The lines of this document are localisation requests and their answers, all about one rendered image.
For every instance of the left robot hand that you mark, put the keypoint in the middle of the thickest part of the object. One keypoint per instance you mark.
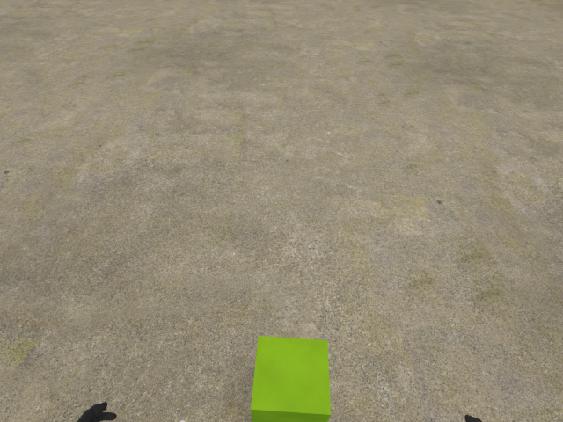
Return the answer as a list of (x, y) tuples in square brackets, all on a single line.
[(96, 414)]

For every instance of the carton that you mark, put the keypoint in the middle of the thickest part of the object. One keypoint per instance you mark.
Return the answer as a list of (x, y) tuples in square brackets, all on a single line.
[(291, 380)]

